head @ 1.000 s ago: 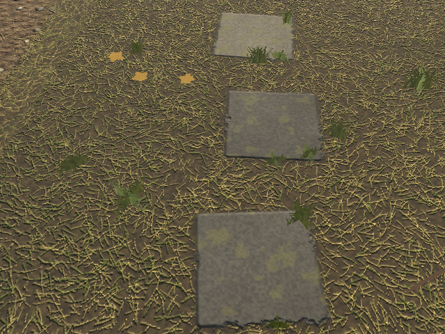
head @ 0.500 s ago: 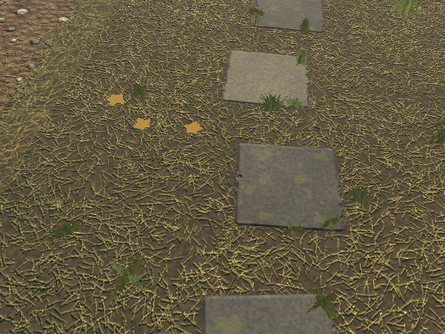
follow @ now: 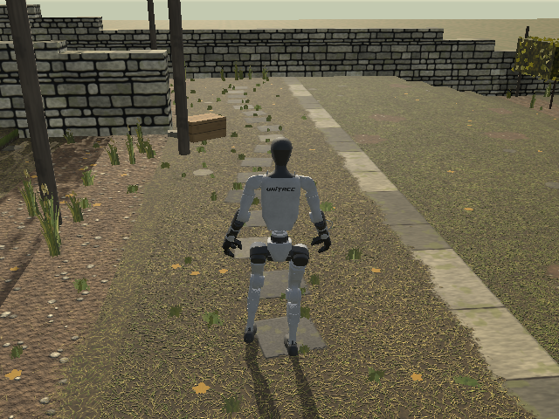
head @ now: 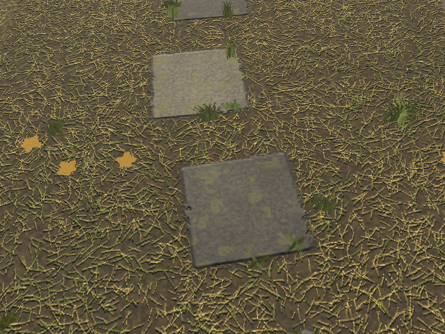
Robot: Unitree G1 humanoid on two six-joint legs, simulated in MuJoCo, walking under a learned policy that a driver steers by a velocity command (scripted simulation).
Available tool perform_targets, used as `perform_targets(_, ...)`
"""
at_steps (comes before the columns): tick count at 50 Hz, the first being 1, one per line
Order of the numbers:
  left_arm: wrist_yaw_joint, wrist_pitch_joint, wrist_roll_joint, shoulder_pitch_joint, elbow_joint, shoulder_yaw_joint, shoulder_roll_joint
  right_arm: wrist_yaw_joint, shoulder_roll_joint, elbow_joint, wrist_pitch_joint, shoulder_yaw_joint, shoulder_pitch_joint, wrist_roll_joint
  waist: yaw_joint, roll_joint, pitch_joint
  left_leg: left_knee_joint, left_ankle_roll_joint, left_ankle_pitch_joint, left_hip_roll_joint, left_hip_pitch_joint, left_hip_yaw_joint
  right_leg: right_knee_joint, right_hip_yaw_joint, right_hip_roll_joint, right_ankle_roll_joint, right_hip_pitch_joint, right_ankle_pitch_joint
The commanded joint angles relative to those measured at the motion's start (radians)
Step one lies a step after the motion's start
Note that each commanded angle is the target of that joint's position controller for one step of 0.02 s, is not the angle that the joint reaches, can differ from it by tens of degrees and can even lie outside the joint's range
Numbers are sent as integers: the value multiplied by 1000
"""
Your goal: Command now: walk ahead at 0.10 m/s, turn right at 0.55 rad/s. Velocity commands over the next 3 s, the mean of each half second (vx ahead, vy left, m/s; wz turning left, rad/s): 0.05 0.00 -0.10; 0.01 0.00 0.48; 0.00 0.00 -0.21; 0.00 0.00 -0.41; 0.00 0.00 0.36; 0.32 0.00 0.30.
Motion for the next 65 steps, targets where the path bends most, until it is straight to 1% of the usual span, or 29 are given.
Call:
perform_targets(1, 18, 12, -4, -27, -75, 44, 158, 1, -80, -49, 1, -26, 37, 6, -21, -127, -204, -89, -6, 67, -49, 173, 35, -55, 199, -220, -141, 46, 314)
perform_targets(6, 21, 26, -10, -61, -90, 33, 125, 18, -98, -43, -29, -43, 74, 10, -56, -174, -187, -424, 52, 160, -55, 308, 33, 68, 305, -204, -82, 120, 226)
perform_targets(7, 21, 23, -3, -25, -88, 20, 87, 16, -127, -45, -36, -50, 84, -3, -44, -134, -193, -488, 93, 300, 39, 415, -25, 133, 279, -163, -36, 71, 105)
perform_targets(8, 19, 18, 22, 64, -81, 1, 26, 9, -189, -70, -31, -57, 53, -26, 25, 95, -218, -483, 195, 605, 249, 527, -230, 313, 141, -48, 24, -29, -266)
perform_targets(9, 21, 13, 20, 76, -91, 6, 56, 14, -147, -42, -25, -46, 74, -55, 34, 276, -205, -519, 369, 663, 351, 514, -445, 427, 64, 2, 82, -132, -518)
perform_targets(10, 24, 12, 25, 88, -63, 20, 117, 22, -89, -53, -29, -28, 61, -39, 12, 197, -200, -522, 400, 596, 331, 503, -448, 552, 94, -42, 115, -131, -513)
perform_targets(12, 26, 31, 23, 61, -21, 23, 100, 35, -52, -46, -27, -14, 23, -10, 14, 92, -178, -491, 317, 477, 216, 485, -281, 558, 60, -89, 158, -116, -439)
perform_targets(15, 20, 33, 18, -5, -24, 6, 43, 34, -121, -40, 3, -38, 5, 13, -4, 144, -121, -487, 266, 445, 110, 424, -191, 307, -33, -91, 185, -22, -345)
perform_targets(18, 26, 24, -4, -20, -13, 15, 59, 23, -163, -40, 25, -61, 61, 20, -37, 188, -153, -484, 291, 405, 117, 503, -258, 179, -51, -59, 173, 1, -262)
perform_targets(22, 22, 8, 1, 19, 19, 28, 71, 4, -144, -52, 42, -66, 40, 44, -9, 168, -168, -462, 251, 288, 88, 428, -287, -50, -63, -70, 107, 159, -64)
perform_targets(23, 23, 5, 13, 41, 19, 36, 98, 1, -127, -57, 41, -63, 42, 41, -4, 126, -184, -422, 215, 221, 63, 338, -256, -50, -25, -144, 71, 249, -15)
perform_targets(24, 23, 9, 27, 39, 29, 56, 168, 2, -90, -85, 36, -55, 30, 35, -31, -76, -147, -329, 161, 97, -34, 217, -113, -60, 75, -247, -7, 245, 23)
perform_targets(25, 19, 9, 39, 33, 24, 59, 170, 7, -90, -91, 31, -53, 24, 28, -14, -227, -111, -207, 114, -114, -113, 127, 0, -128, 210, -376, -108, 233, 118)
perform_targets(26, 24, 3, 50, -7, 4, 49, 138, 11, -122, -86, 27, -68, 32, 22, -4, -248, -100, 1, 83, -306, -98, 74, 29, -144, 274, -481, -184, 231, 259)
perform_targets(29, 37, -17, 16, -82, -9, 34, 98, 10, -119, -49, 53, -84, 99, 29, -45, -132, -76, 245, 40, -258, -53, -1, 4, -85, 132, -437, -147, 266, 454)
perform_targets(34, 40, 10, 11, -35, 16, 49, 138, 40, -57, -113, 63, -50, 1, 40, 16, -194, -93, -1, 19, -140, -17, 99, 123, -70, -28, -382, -124, 300, 478)
perform_targets(38, 28, 10, -12, -35, 24, 61, 182, 61, -100, -129, 72, -66, 35, 38, 0, -202, -106, -229, 68, -62, -35, 261, 187, -18, -55, -412, -100, 262, 425)
perform_targets(40, 18, -7, -23, -11, 45, 53, 153, 50, -129, -107, 76, -85, 118, 29, -44, -134, -125, -433, 128, 144, -69, 457, 181, 127, -127, -362, -21, 167, 301)
perform_targets(41, 11, -16, 12, 32, 47, 43, 115, 33, -215, -112, 75, -111, 167, 31, -46, 60, -170, -460, 192, 495, 64, 659, -25, 352, -214, -284, 72, -18, 44)
perform_targets(42, 11, -22, 53, -16, -15, 16, 49, 29, -314, -143, 65, -122, 176, 6, -45, 303, -200, -466, 421, 791, 344, 729, -421, 612, -193, -123, 149, -290, -548)
perform_targets(43, 15, -20, 31, -87, -21, 32, 105, 41, -246, -135, 42, -104, 208, -11, -113, 165, -258, -501, 500, 688, 362, 677, -434, 768, -46, -127, 151, -295, -573)
perform_targets(44, 17, -13, 6, -96, -22, 38, 123, 43, -219, -131, 26, -93, 154, -7, -81, 122, -186, -511, 451, 587, 303, 616, -333, 799, -32, -148, 138, -308, -492)
perform_targets(45, 24, -7, 7, -78, -5, 43, 124, 37, -196, -130, 22, -89, 96, 11, -52, 76, -147, -517, 387, 460, 237, 569, -263, 762, -29, -166, 133, -307, -404)
perform_targets(47, 33, 0, 20, -65, 5, 49, 132, 23, -171, -143, 31, -75, 29, 24, -22, 86, -121, -529, 338, 408, 172, 478, -204, 705, -32, -159, 144, -245, -288)
perform_targets(54, 13, 6, 13, -30, 36, 6, 40, 13, -70, -101, 28, -30, 14, -10, -38, 128, -151, -546, 323, 223, 133, 411, -90, 341, -74, -187, 163, -7, -175)
perform_targets(58, 2, -2, 5, -17, 36, 10, 76, 28, -98, -60, 26, -28, -7, -9, -23, 110, -69, -539, 303, 12, 137, 341, -108, 114, -117, -157, 124, 107, -97)
perform_targets(60, 3, -9, 20, -22, 17, 14, 120, 23, -104, -35, 21, -30, 40, -4, -27, 41, -53, -482, 232, 2, 94, 355, -86, 18, -53, -191, 88, 134, 117)
perform_targets(62, 5, -10, -4, -27, 20, 38, 197, 12, -97, -48, 18, -36, 65, -21, -76, -160, -66, -369, 147, -35, -48, 380, 78, 4, 81, -258, -4, 57, 164)
perform_targets(65, 6, -16, 10, -28, 5, 26, 144, -8, -61, -65, 36, -41, 2, -5, -45, -234, -62, -255, 122, -27, -81, 390, 123, -83, 239, -317, -65, 11, 74)
Next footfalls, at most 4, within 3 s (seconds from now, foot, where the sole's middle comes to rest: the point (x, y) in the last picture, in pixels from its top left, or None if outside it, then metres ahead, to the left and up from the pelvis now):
0.14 left None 0.16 0.15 -0.78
0.46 right None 0.08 -0.10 -0.78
0.82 left None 0.10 0.17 -0.78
1.20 right None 0.16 -0.05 -0.78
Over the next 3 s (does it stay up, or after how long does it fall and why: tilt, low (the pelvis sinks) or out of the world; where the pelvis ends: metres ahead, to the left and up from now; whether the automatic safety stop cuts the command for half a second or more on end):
stays up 0.17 0.06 -0.01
